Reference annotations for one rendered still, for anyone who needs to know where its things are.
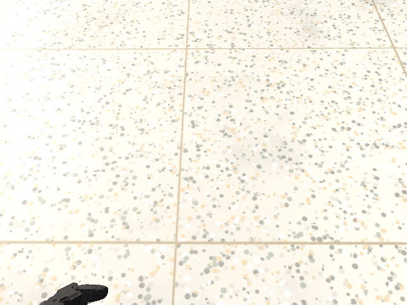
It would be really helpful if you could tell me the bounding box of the left robot hand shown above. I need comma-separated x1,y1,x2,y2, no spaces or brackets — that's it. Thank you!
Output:
40,282,108,305

